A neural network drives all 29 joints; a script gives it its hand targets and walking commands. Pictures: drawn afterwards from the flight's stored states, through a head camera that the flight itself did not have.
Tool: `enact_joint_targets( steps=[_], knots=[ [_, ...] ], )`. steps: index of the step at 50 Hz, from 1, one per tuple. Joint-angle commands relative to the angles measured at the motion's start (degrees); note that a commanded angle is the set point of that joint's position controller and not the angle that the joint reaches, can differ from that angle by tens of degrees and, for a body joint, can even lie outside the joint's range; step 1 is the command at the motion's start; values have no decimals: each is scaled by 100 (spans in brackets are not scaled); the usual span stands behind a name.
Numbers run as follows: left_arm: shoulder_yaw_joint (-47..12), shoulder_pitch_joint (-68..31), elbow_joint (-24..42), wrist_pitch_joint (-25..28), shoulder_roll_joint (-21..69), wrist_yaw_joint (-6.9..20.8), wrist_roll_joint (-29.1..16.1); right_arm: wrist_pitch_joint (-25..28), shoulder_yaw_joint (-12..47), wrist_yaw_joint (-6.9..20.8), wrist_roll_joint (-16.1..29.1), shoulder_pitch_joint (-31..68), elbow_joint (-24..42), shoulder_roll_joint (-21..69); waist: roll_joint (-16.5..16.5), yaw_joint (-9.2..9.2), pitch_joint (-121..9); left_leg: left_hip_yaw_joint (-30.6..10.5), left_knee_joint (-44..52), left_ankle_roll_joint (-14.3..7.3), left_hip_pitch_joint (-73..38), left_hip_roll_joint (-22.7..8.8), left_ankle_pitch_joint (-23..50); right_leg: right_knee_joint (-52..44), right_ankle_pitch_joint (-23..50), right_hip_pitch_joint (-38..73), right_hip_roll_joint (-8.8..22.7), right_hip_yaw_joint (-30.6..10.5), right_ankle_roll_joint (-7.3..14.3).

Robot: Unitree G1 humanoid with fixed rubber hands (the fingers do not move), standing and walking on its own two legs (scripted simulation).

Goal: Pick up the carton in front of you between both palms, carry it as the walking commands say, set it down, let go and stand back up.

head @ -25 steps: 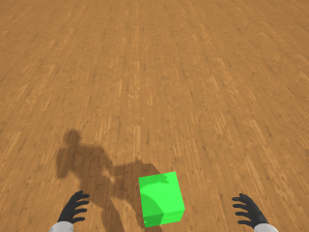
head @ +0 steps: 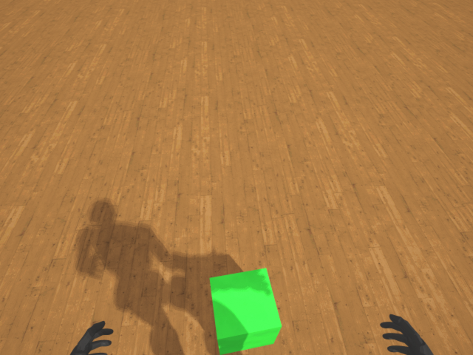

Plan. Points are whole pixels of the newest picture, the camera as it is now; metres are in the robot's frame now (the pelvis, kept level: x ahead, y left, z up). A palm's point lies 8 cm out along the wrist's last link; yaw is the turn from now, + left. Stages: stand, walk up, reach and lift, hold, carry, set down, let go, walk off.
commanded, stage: stand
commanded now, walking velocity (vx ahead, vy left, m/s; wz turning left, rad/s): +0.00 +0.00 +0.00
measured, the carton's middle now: (242, 312) +0.37 -0.02 -0.65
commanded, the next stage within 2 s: none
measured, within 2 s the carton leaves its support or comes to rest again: neither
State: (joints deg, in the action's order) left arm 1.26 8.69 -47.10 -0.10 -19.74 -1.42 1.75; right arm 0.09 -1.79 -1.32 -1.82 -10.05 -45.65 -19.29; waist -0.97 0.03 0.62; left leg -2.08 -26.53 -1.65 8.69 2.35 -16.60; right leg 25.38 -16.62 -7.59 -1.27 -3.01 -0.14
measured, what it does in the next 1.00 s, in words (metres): stands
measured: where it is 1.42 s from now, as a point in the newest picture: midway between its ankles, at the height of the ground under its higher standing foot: outside the picture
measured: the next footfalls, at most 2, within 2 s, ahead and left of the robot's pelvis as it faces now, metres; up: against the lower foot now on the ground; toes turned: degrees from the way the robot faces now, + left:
none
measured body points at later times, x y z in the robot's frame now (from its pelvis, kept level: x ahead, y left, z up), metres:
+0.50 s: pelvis -0.01 +0.00 +0.01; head -0.02 +0.01 +0.45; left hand +0.10 +0.30 -0.11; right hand +0.10 -0.31 -0.10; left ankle -0.03 +0.10 -0.74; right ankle -0.03 -0.12 -0.74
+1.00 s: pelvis -0.02 +0.00 +0.01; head -0.03 +0.00 +0.46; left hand +0.08 +0.31 -0.11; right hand +0.08 -0.32 -0.10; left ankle -0.03 +0.10 -0.74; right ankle -0.03 -0.13 -0.74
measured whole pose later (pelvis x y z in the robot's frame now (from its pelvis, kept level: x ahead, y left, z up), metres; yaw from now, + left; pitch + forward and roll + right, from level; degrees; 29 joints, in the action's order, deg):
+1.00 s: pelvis -0.02 +0.00 +0.01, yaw +0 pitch -3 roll +0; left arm 0.1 7.3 -58.3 0.6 -22.1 -0.8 1.0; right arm 0.7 -0.6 -0.7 -0.9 -7.6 -58.0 -21.8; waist -0.6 0.0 1.6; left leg -2.2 -20.3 -1.4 6.1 2.0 -11.6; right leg 19.3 -11.6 -5.0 -1.0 -3.1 -0.2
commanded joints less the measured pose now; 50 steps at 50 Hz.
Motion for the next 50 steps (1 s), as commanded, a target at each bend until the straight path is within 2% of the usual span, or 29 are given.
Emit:
enact_joint_targets(
  steps=[1, 25, 50],
  knots=[
    [177, -178, 214, 78, -837, -26, -11, 80, -216, -29, 7, 139, 212, -954, 124, -3, -310, -557, 347, 82, -146, -707, 2093, -231, 1752, 92, 551, -395, 65],
    [95, -288, -511, 114, -1040, 13, -42, 111, -110, 7, 51, 342, -595, -1133, 104, -5, -66, -656, 802, 19, -186, -771, 1348, -703, 1257, 95, 648, -537, 96],
    [48, -347, -882, 130, -1176, 39, -75, 119, -57, 37, 93, 439, -1002, -1240, 104, -4, -38, -677, 951, -2, -224, -821, 1303, -882, 1205, 159, 703, -553, 130]
  ],
)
